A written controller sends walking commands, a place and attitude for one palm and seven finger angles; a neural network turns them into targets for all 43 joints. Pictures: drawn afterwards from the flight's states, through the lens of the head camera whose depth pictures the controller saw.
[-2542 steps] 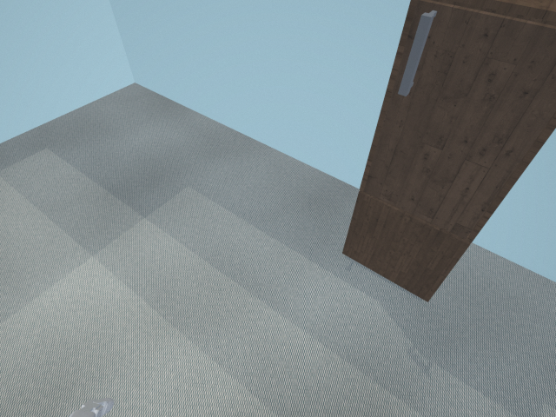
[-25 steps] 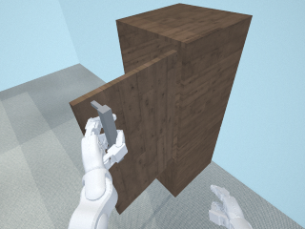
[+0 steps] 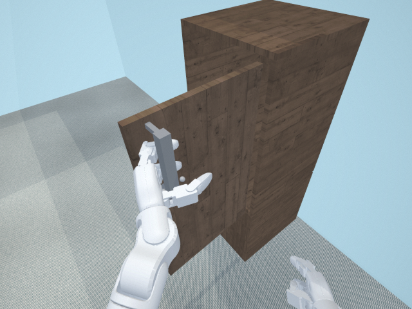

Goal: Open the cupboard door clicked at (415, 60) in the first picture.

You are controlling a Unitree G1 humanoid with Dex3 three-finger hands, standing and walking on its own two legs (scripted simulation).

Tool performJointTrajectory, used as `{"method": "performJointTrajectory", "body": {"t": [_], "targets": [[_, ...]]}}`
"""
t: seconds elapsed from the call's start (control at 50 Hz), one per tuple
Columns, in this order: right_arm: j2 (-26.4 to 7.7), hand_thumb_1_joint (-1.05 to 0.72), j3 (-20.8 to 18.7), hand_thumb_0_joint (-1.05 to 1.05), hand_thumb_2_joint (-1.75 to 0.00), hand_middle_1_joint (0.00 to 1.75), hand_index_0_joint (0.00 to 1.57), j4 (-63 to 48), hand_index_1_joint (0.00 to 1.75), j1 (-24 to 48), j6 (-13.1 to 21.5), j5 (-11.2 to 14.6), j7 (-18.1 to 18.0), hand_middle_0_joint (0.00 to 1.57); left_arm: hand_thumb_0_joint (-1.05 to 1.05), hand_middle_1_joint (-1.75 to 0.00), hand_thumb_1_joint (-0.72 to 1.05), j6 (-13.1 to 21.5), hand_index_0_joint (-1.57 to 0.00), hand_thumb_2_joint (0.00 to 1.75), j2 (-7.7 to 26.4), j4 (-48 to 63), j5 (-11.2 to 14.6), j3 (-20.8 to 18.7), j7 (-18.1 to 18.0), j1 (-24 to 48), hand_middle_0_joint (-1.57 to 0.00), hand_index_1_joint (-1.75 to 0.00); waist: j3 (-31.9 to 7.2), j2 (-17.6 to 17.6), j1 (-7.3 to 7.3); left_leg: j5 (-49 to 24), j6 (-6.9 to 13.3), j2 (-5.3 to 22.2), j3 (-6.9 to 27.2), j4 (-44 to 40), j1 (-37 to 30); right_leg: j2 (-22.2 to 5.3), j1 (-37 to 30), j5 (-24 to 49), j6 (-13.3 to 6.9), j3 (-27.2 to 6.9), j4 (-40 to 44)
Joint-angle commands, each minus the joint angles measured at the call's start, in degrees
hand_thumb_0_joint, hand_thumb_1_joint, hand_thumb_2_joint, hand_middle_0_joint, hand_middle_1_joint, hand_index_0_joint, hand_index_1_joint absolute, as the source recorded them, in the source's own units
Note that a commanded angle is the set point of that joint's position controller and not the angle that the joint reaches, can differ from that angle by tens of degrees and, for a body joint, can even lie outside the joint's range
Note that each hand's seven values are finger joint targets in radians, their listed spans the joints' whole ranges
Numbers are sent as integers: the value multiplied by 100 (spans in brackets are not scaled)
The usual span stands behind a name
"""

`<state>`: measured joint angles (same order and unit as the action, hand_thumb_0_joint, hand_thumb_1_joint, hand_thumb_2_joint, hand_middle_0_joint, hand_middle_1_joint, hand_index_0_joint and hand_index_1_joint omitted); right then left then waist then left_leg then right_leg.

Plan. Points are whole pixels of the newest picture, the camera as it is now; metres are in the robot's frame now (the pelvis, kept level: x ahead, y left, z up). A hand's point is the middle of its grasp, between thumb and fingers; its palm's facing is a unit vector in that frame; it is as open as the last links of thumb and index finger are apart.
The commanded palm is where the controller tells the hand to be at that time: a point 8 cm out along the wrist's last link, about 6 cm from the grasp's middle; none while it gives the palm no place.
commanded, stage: open thumb and fingers to let go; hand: left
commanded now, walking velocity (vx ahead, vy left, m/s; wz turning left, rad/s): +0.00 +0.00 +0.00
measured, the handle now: (163, 166) +0.33 +0.12 +0.14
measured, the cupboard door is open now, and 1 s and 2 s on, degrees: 94 98 95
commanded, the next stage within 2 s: slide the hand sideways off the handle in 0.42 s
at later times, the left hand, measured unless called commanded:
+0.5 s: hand (179, 176) +0.30 +0.08 +0.15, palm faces +0.34 -0.94 -0.01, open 14.6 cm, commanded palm +0.25 +0.10 +0.15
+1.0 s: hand (184, 198) +0.25 +0.07 +0.15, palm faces -0.09 -1.00 -0.01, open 16.2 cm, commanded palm +0.22 +0.13 +0.15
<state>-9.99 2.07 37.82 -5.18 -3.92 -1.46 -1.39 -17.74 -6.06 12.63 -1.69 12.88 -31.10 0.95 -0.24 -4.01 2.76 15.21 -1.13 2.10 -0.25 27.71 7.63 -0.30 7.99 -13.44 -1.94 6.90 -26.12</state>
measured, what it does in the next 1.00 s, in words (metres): stands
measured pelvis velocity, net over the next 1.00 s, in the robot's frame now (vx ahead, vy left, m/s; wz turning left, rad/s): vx -0.03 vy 0.02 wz -0.04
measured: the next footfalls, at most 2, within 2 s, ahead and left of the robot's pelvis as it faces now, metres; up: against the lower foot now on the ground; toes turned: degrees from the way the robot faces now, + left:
none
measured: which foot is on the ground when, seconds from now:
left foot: down 0.00-1.00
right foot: down 0.00-1.00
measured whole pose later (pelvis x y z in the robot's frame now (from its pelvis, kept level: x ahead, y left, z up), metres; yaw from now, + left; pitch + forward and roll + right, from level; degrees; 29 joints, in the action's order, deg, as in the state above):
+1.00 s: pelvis -0.03 +0.02 +0.00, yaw -2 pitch -6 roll +0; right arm -10.0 5.0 32.8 -7.6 -4.3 0.7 -1.1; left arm -14.9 2.3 11.7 4.9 10.9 -7.7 0.9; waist -0.1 -2.0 1.7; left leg 13.3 0.3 0.9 -3.0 27.2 7.9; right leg -1.4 9.9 -11.2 -0.8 4.0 -27.1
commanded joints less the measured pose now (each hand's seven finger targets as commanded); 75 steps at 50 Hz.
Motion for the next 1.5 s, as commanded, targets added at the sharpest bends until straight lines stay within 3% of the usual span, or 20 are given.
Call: {"method": "performJointTrajectory", "body": {"t": [0.0, 0.24, 0.38, 0.5, 0.52, 0.54, 0.58, 0.64, 0.66, 0.7, 0.74, 0.88, 0.94, 0.98, 1.04, 1.3, 1.34, 1.4, 1.44, 1.48], "targets": [[-309, -90, -123, 0, -90, 30, 20, -896, 30, 1156, 346, 5, 2, 20, 0, -120, -50, 367, -30, 30, -423, 1071, -157, 58, -90, 2096, -30, -120, -737, 742, 2, -735, 199, -240, 99, -184, -156, -236, 94, -99, -3, -555, 774], [-294, -90, -138, 0, -90, 30, 20, -762, 30, 1077, 322, -11, 173, 20, 0, -65, -50, 276, -21, 30, -987, 592, -271, 489, -329, 2640, -21, -65, -965, 423, 0, -980, 20, -122, 264, -383, -96, -106, 8, 398, -111, -254, 264], [-301, -90, -136, 0, -90, 30, 20, -696, 30, 1169, 339, -3, 232, 20, 0, -30, -50, 272, -15, 30, -1056, 515, -213, 524, -432, 2890, -15, -30, -871, 611, -33, -591, 7, -94, 293, -393, 36, -87, 196, 48, -85, -208, 220], [-281, -90, -142, 0, -90, 30, 20, -634, 30, 1188, 369, -7, 233, 20, 0, -30, -50, 273, -15, 30, -1088, 435, -225, 535, -511, 3097, -15, -30, -1004, 607, -32, -476, 13, -124, 285, -358, 29, -100, 200, -86, -85, -251, 235], [-519, -90, -157, 0, -90, 30, 20, -630, 30, 520, 228, -5, 244, 20, 0, -30, -50, 514, -15, 30, -775, 321, -616, 1683, 779, 2690, -15, -30, -695, 1210, -547, -698, 189, -100, 358, -370, -144, -80, 429, 272, -61, -411, 141], [-504, -90, -171, 0, -90, 30, 20, -900, 30, 548, 130, 89, 146, 20, 0, -30, -50, 743, -15, 30, -263, 608, -383, 1187, 1459, 2993, -15, -30, -1169, 768, -396, -794, 210, -125, 251, -382, -205, -85, 207, 494, -107, -399, 114], [-458, -90, -83, 0, -90, 30, 20, -1105, 30, 608, 192, 119, -15, 20, 0, -30, -50, 1049, -15, 30, 28, 927, -233, 1147, 2127, 3363, -15, -30, -1388, 358, -355, -824, 252, -188, 241, -348, -393, -94, 86, 569, -114, -399, 80], [-459, -90, 42, 0, -90, 30, 20, -1258, 30, 679, 322, 245, -109, 20, 0, -30, -50, 1112, -15, 30, 84, 634, 282, 1013, 2918, 3129, -15, -30, -868, 178, -374, -259, 223, -186, 340, -496, -162, -70, 296, 105, -122, -308, 142], [-455, -90, 86, 0, -90, 30, 20, -1277, 30, 745, 391, 275, -126, 20, 0, -30, -50, 1072, -15, 30, 15, 620, 514, 905, 2940, 3176, -15, -30, -699, 250, -375, 53, 207, -195, 366, -581, -37, -48, 348, -135, -87, -262, 178], [-472, -90, 106, 0, -90, 30, 20, -1295, 30, 903, 482, 286, -156, 20, 0, -30, -50, 932, -15, 30, 196, 632, 840, 379, 2846, 2898, -15, -30, -589, 513, -206, 424, 178, -194, 398, -665, 131, -22, 321, -488, -47, -241, 244], [-479, -90, 107, 0, -90, 30, 20, -1276, 30, 954, 532, 278, -135, 20, 0, -30, -50, 805, -15, 30, 397, 631, 974, -40, 2651, 2621, -15, -30, -614, 733, -69, 525, 160, -211, 372, -697, 228, -29, 236, -706, -17, -256, 333], [-457, -90, 96, 0, -90, 30, 20, -1481, 30, 1008, 343, 215, 25, 20, 0, -30, -50, 695, -15, 30, 882, 1141, 638, -538, 2204, 1568, -15, -30, -549, 699, 144, 271, 184, -221, 103, -684, 345, -83, 78, -805, -12, -467, 568], [-443, -90, 80, 0, -90, 30, 20, -1548, 30, 991, 258, 208, 2, 20, 0, -30, -50, 679, -15, 30, 1148, 1298, 554, -763, 2236, 1339, -15, -30, -492, 707, 162, 246, 211, -235, 22, -627, 317, -105, 75, -986, -5, -571, 759], [-421, -90, 91, 0, -90, 30, 20, -1643, 30, 1021, 225, 215, -4, 20, 0, -30, -50, 654, -15, 30, 1105, 1599, 579, -721, 2290, 1110, -15, -30, -520, 522, 155, 125, 223, -223, -32, -621, 233, -107, 30, -898, -2, -609, 802], [-423, -90, 86, 0, -90, 30, 20, -1684, 30, 966, 233, 231, -25, 20, 0, -30, -50, 623, -15, 30, 1123, 1784, 633, -738, 2390, 747, -15, -30, -496, 659, 123, 32, 240, -219, -57, -569, 173, -90, 35, -900, 22, -629, 897], [-558, -90, 2, 0, -90, 30, 20, -1875, 30, 562, 435, 263, -27, 20, 0, -30, -50, 871, -15, 30, 1636, 3057, 887, -1374, 2897, -1658, -15, -30, -807, 559, 196, -1219, 301, -147, -156, -313, 44, 19, -303, 1207, 73, -476, 296], [-570, -90, -12, 0, -90, 30, 20, -1850, 30, 468, 490, 287, -37, 20, 0, -30, -50, 909, -15, 30, 1705, 3092, 950, -1452, 3002, -1855, -15, -30, -635, 451, 145, -1222, 301, -149, -155, -242, 84, 16, -187, 1247, 80, -476, 312], [-610, -90, -39, 0, -90, 30, 20, -1865, 30, 345, 625, 289, -79, 20, 0, -30, -50, 1043, -15, 30, 1921, 3279, 1066, -1759, 3144, -2206, -15, -30, -650, 668, 123, -1264, 319, -146, -146, -145, 102, 23, -171, 1386, 122, -472, 250], [-630, -90, -59, 0, -90, 30, 20, -1844, 30, 262, 710, 304, -96, 20, 0, -30, -50, 1122, -15, 30, 2014, 3274, 1141, -1927, 3278, -2677, -15, -30, -603, 588, 142, -1366, 318, -137, -139, -61, 138, 16, -150, 1546, 116, -459, 221], [-647, -90, -59, 0, -90, 30, 20, -1856, 30, 185, 826, 316, -103, 20, 0, -30, -50, 1239, -15, 30, 2002, 3502, 1221, -1889, 3414, -2561, -15, -30, -576, 357, 62, -1356, 302, -154, -146, -9, 106, 4, -51, 1584, 133, -443, 175]]}}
